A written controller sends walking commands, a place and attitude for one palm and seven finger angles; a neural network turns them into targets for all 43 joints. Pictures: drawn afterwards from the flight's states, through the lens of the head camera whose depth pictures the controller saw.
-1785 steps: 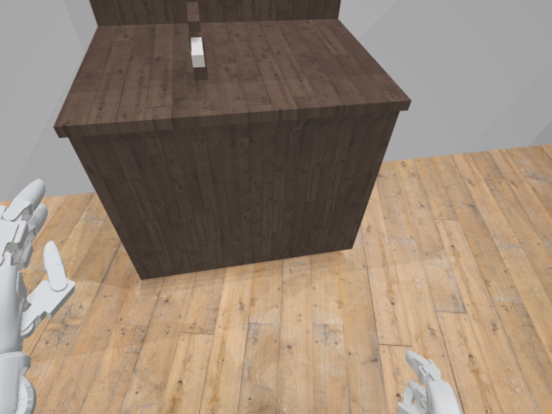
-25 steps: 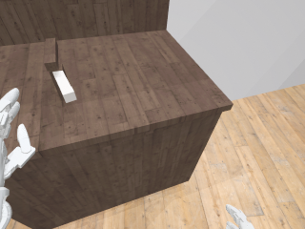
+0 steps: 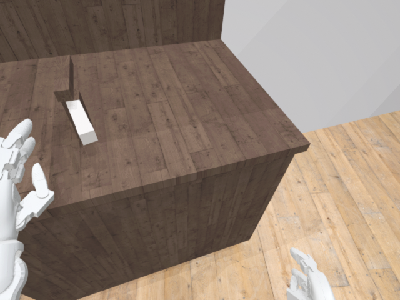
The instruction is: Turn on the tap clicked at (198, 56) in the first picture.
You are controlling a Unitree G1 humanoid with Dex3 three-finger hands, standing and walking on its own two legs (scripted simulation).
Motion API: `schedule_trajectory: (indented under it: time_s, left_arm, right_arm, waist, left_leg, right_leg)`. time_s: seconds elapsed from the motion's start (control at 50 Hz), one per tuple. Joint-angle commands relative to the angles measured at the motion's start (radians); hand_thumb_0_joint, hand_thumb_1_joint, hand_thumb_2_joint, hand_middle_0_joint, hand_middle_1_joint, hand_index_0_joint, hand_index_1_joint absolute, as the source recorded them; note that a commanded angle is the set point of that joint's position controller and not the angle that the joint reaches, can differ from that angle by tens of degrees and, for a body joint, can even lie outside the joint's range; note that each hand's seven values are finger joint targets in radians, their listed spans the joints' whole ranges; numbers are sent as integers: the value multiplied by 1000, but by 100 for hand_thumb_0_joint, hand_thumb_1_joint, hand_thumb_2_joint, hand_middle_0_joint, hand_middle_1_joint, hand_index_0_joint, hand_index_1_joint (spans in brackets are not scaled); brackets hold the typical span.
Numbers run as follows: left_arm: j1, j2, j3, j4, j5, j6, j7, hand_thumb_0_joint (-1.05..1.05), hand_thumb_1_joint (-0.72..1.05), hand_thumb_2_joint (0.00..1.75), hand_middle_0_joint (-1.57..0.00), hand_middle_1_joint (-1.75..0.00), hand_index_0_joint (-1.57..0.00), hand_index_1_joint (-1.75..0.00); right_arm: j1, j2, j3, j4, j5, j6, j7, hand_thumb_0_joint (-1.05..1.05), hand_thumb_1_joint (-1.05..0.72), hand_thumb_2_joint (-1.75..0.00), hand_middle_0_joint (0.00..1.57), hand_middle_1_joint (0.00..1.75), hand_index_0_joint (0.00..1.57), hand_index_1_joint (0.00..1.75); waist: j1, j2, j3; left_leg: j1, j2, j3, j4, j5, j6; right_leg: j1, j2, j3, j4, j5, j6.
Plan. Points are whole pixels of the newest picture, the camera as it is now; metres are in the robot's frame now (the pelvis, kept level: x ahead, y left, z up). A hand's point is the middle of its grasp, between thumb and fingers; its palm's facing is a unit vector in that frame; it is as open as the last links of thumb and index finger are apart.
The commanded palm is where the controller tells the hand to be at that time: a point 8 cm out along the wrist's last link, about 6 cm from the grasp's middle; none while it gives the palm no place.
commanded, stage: come to a stop and stand still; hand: left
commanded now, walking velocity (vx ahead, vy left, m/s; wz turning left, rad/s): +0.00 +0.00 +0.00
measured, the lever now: (87, 134) +0.36 +0.27 +0.13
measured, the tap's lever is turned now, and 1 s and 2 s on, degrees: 13 13 13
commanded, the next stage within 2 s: look again from close up in 0.40 s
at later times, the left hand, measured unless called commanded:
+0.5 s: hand (41, 185) +0.23 +0.28 +0.16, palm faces +0.43 -0.83 -0.35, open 7.4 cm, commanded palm +0.17 +0.30 +0.17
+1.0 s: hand (14, 162) +0.24 +0.30 +0.19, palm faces +0.47 -0.80 -0.37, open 7.4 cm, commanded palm +0.16 +0.30 +0.18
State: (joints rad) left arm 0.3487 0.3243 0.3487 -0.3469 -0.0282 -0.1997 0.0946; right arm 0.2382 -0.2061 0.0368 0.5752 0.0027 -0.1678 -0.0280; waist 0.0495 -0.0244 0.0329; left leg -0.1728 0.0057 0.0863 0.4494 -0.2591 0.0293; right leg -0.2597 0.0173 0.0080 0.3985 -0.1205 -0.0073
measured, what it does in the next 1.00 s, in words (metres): stands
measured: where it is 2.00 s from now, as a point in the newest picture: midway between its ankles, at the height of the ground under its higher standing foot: outside the picture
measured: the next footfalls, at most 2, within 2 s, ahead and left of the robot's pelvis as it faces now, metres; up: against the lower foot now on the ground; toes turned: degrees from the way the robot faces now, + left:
none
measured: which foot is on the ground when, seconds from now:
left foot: down 0.00-1.00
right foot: down 0.00-1.00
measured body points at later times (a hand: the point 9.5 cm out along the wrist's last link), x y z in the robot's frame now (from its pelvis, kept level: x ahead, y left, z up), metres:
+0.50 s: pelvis +0.02 +0.02 +0.00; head +0.04 +0.04 +0.45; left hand +0.20 +0.32 +0.18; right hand +0.22 -0.18 -0.07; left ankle -0.01 +0.10 -0.74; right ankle +0.06 -0.11 -0.74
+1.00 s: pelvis +0.01 +0.01 +0.00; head +0.02 +0.02 +0.45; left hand +0.21 +0.34 +0.21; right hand +0.19 -0.20 -0.08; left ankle -0.01 +0.10 -0.74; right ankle +0.06 -0.11 -0.74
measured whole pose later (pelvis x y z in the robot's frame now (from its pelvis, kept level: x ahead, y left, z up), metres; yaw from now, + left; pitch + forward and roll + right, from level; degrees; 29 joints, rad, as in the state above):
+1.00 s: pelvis +0.01 +0.01 +0.00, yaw +4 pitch -2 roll +0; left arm 0.10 0.48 0.38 -0.30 -0.08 -0.08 0.03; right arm 0.25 -0.22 0.05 0.60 -0.01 -0.14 -0.03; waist 0.07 -0.03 0.07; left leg -0.16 -0.04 0.02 0.45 -0.26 0.03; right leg -0.23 -0.01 -0.01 0.44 -0.17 0.00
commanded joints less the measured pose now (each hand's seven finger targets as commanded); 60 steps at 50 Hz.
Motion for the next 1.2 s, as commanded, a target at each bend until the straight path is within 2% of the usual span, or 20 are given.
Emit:
schedule_trajectory:
  time_s: [0.0,0.14,0.28,0.44,0.66,0.78,0.86,0.88,0.9,0.92,0.94,0.96,0.98,1.0,1.04,1.06,1.08,1.1,1.14,1.18]
  left_arm:
    - [-94,177,89,-274,-4,-72,20,0,90,90,-20,-30,-20,-30]
    - [-3,194,113,-309,-14,-65,25,0,90,90,-20,-30,-20,-30]
    - [21,210,127,-368,-23,-57,27,0,90,90,-20,-30,-20,-30]
    - [-21,182,96,-313,-18,-39,33,0,90,90,-20,-30,-20,-30]
    - [-43,178,85,-303,-11,-38,38,0,90,90,-20,-30,-20,-30]
    - [-30,195,99,-335,-9,-44,40,0,90,90,-20,-30,-20,-30]
    - [-9,177,88,-316,-11,-44,41,0,90,90,-20,-30,-20,-30]
    - [-945,991,347,-731,32,-222,60,0,90,90,-20,-30,-20,-30]
    - [-522,458,305,-10,102,10,-7,0,90,90,-20,-30,-20,-30]
    - [-389,229,106,-3,-44,95,-46,0,90,90,-20,-30,-20,-30]
    - [-442,219,138,-192,-124,126,-76,0,90,90,-20,-30,-20,-30]
    - [-254,242,170,-50,-152,192,-106,0,90,90,-20,-30,-20,-30]
    - [-108,88,49,-7,-164,250,-136,0,90,90,-20,-30,-20,-30]
    - [-151,106,21,-132,-144,264,-148,0,90,90,-20,-30,-20,-30]
    - [-104,151,24,-159,-90,281,-125,0,90,90,-20,-30,-20,-30]
    - [-110,162,26,-226,-75,265,-105,0,90,90,-20,-30,-20,-30]
    - [-152,232,95,-269,-78,235,-71,0,90,90,-20,-30,-20,-30]
    - [-187,264,136,-300,-70,201,-42,0,90,90,-20,-30,-20,-30]
    - [-237,234,142,-264,-81,130,11,0,90,90,-20,-30,-20,-30]
    - [-315,315,199,-314,-76,75,63,0,90,90,-20,-30,-20,-30]
  right_arm:
    - [-114,-105,-55,-163,-1,-54,-1,0,-90,-90,20,30,20,30]
    - [-114,-109,-64,-175,3,-21,3,0,-90,-90,20,30,20,30]
    - [-130,-109,-64,-183,5,2,-1,0,-90,-90,20,30,20,30]
    - [-129,-110,-63,-176,3,20,-9,0,-90,-90,20,30,20,30]
    - [-135,-111,-62,-177,3,25,-15,0,-90,-90,20,30,20,30]
    - [-141,-114,-65,-176,4,19,-17,0,-90,-90,20,30,20,30]
    - [-126,-118,-71,-175,6,20,-14,0,-90,-90,20,30,20,30]
    - [89,-193,129,-316,66,27,-74,0,-90,-90,20,30,20,30]
    - [-56,-92,-68,-114,-58,-13,-43,0,-90,-90,20,30,20,30]
    - [-55,-135,-73,-100,-21,-21,9,0,-90,-90,20,30,20,30]
    - [-71,-181,-84,-101,-30,-37,10,0,-90,-90,20,30,20,30]
    - [-58,-187,-94,-54,-12,-40,6,0,-90,-90,20,30,20,30]
    - [-119,-169,-64,-74,12,-38,26,0,-90,-90,20,30,20,30]
    - [-144,-188,-61,-79,14,-40,37,0,-90,-90,20,30,20,30]
    - [-175,-178,-57,-87,19,-26,40,0,-90,-90,20,30,20,30]
    - [-200,-177,-54,-109,14,-24,38,0,-90,-90,20,30,20,30]
    - [-226,-171,-50,-112,18,-21,32,0,-90,-90,20,30,20,30]
    - [-225,-160,-56,-120,1,-27,22,0,-90,-90,20,30,20,30]
    - [-231,-137,-45,-101,-1,-36,6,0,-90,-90,20,30,20,30]
    - [-224,-130,-44,-82,-1,-48,-9,0,-90,-90,20,30,20,30]
  waist:
    - [-17,70,-151]
    - [-21,95,-183]
    - [-24,126,-198]
    - [-24,63,-149]
    - [-18,80,-96]
    - [-19,109,-118]
    - [-19,71,-113]
    - [-94,394,-78]
    - [53,305,-279]
    - [-7,240,-287]
    - [12,209,-345]
    - [52,136,-327]
    - [59,113,-243]
    - [54,70,-203]
    - [38,46,-102]
    - [34,28,-95]
    - [33,52,-91]
    - [41,55,-138]
    - [25,16,-117]
    - [30,87,-155]
  left_leg:
    - [-33,34,-60,-96,104,-20]
    - [-7,41,-62,-65,351,-50]
    - [46,54,-59,-46,510,-73]
    - [-33,48,-66,-84,253,-57]
    - [-100,36,-78,-148,49,-33]
    - [-89,32,-86,-150,77,-38]
    - [-102,31,-87,-142,88,-39]
    - [-339,57,-155,-113,38,15]
    - [41,33,-139,-82,474,-91]
    - [158,48,-133,-54,749,-168]
    - [253,49,-124,-11,812,-148]
    - [226,51,-111,-19,790,-130]
    - [174,51,-105,-31,726,-130]
    - [115,48,-101,-32,635,-99]
    - [4,35,-109,-52,384,-62]
    - [-33,26,-117,-58,248,-49]
    - [-51,15,-113,-62,134,-45]
    - [-75,1,-115,-57,66,-34]
    - [-122,-10,-121,-37,-51,-26]
    - [-120,-19,-109,-14,-97,-19]
  right_leg:
    - [146,-49,60,-48,56,-15]
    - [194,-43,13,18,293,-15]
    - [173,-34,-17,55,325,-11]
    - [191,-42,6,8,228,-9]
    - [200,-35,18,-45,69,-4]
    - [217,-31,8,-32,97,-4]
    - [226,-34,9,-36,111,-4]
    - [248,42,-9,142,-113,78]
    - [199,13,-19,96,-11,-50]
    - [89,31,-90,75,82,-54]
    - [81,19,-65,62,131,-35]
    - [111,9,-72,67,131,-32]
    - [98,14,-89,63,127,-26]
    - [103,-1,-100,60,173,-23]
    - [72,1,-108,76,66,-22]
    - [56,3,-105,86,11,-23]
    - [55,8,-94,93,-35,-25]
    - [60,-2,-81,97,-83,-27]
    - [15,1,-70,103,-177,-17]
    - [10,-3,-41,99,-222,-15]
